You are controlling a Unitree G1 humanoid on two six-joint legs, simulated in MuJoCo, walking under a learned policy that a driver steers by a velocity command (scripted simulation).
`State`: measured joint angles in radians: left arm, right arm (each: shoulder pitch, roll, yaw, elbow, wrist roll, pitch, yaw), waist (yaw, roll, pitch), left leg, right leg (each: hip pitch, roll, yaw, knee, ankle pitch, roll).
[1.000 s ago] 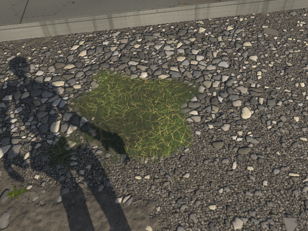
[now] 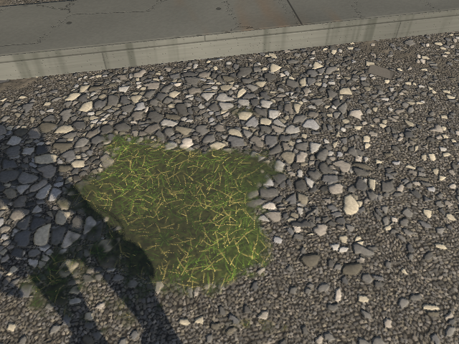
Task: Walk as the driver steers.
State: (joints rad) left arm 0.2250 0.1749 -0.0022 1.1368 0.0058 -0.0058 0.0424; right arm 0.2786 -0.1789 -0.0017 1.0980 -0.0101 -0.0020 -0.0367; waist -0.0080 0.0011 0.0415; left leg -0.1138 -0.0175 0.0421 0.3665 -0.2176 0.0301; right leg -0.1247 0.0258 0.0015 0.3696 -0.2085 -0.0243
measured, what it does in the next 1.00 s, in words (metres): walks ahead: right foot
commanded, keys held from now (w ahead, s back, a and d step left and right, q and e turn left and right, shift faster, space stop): no key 0.18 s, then w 0.82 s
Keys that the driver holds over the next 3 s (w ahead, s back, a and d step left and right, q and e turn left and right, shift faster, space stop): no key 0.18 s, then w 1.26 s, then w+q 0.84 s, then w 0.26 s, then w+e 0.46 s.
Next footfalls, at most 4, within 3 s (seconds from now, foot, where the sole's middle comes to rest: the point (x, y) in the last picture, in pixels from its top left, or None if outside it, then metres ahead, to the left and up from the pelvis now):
0.90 right None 0.42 -0.04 -0.78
1.46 left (200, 278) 0.73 0.12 -0.78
1.98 right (245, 201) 1.04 -0.03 -0.78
2.50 left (166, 172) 1.19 0.27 -0.78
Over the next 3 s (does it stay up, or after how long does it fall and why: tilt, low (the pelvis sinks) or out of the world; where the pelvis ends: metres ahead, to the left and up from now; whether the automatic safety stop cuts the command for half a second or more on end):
stays up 1.32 0.25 -0.02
